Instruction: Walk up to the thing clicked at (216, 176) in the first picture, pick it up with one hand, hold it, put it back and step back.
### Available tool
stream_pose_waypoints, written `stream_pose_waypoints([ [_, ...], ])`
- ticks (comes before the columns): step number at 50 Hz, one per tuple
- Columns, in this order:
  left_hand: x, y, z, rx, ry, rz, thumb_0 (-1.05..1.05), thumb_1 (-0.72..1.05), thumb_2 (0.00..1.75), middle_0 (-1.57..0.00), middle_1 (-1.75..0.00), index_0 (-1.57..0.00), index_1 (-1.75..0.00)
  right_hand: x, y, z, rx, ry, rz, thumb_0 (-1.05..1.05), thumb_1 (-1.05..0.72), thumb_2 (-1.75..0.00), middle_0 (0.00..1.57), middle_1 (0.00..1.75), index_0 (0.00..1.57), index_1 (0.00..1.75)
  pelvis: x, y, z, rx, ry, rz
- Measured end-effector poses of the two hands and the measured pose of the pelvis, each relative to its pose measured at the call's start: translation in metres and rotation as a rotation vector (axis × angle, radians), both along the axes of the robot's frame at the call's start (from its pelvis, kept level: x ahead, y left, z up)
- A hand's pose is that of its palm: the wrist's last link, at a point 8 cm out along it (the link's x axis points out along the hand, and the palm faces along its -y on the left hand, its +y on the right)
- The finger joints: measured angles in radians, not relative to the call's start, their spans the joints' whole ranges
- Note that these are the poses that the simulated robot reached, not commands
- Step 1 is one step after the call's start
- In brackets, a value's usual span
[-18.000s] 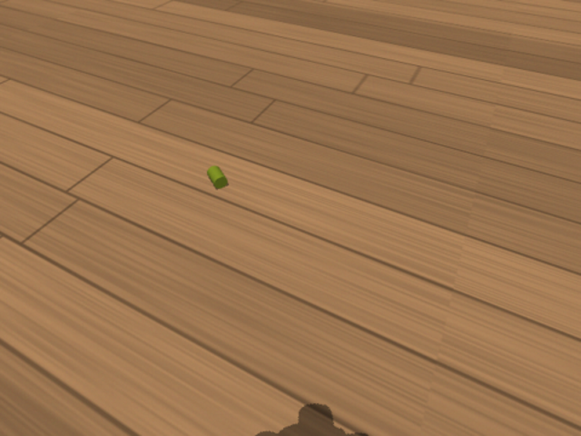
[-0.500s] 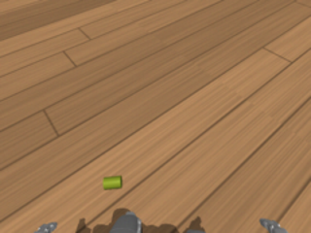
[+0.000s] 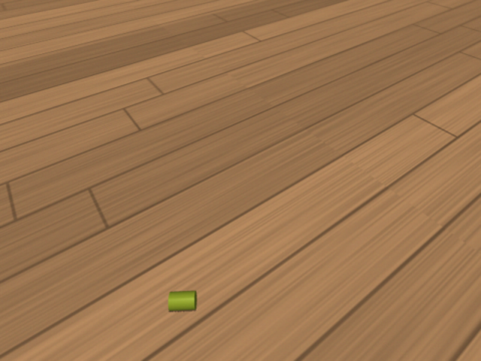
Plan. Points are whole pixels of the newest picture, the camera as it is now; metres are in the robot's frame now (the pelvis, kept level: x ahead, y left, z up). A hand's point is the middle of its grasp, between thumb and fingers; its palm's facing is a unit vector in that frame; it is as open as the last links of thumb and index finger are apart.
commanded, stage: walk up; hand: left
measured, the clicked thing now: (182, 300) +0.49 +0.26 -0.72
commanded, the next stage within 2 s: stand in 1.06 s
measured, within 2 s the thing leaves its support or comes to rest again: neither
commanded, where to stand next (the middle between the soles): +0.10 -0.01 m, yaw +0 degrees
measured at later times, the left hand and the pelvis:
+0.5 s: hand out of the picture +0.11 +0.25 -0.13, palm faces +0.03 -0.94 -0.35, open 7.4 cm; pelvis +0.02 +0.00 +0.02, yaw +1 degrees
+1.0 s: hand out of the picture +0.11 +0.26 -0.13, palm faces +0.04 -0.94 -0.34, open 7.3 cm; pelvis +0.02 +0.00 +0.02, yaw +2 degrees
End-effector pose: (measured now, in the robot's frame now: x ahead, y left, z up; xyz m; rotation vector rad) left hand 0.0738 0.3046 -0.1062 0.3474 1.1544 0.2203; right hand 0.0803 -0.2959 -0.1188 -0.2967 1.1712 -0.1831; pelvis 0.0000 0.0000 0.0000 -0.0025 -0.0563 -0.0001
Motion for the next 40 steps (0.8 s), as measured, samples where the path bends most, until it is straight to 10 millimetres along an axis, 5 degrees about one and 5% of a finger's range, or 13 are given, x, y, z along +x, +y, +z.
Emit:
stream_pose_waypoints([
  [11,0.007,0.001,0.008,-0.024,0.021,0.027,0.01,0.91,0.90,-0.21,-0.30,-0.21,-0.30,-0.012,0.006,0.007,0.012,0.080,0.012,0.01,-0.91,-0.90,0.21,0.30,0.20,0.30,0.008,0.001,0.013,-0.005,0.024,0.012],
  [29,0.033,-0.011,0.013,-0.040,0.008,0.043,0.01,0.91,0.90,-0.21,-0.30,-0.21,-0.30,0.035,-0.004,0.019,-0.012,0.016,0.018,0.01,-0.91,-0.90,0.20,0.30,0.20,0.29,0.022,-0.003,0.020,-0.004,0.020,0.028],
  [40,0.032,-0.009,0.013,-0.043,0.019,0.050,0.01,0.91,0.90,-0.21,-0.30,-0.21,-0.30,0.035,0.002,0.019,-0.005,0.032,0.023,0.01,-0.91,-0.90,0.20,0.30,0.20,0.29,0.024,-0.002,0.021,-0.006,0.020,0.032],
])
